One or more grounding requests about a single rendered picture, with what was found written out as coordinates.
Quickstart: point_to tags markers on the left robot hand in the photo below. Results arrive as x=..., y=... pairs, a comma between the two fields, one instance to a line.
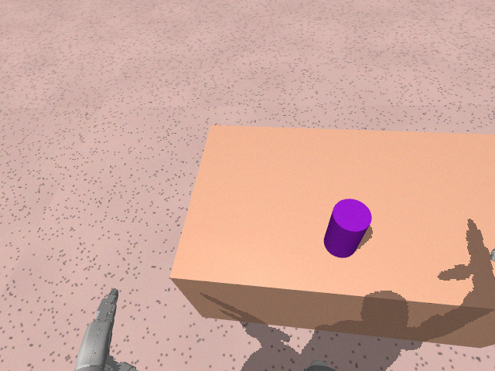
x=95, y=347

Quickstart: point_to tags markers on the can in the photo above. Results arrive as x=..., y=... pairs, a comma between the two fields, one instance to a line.
x=347, y=225

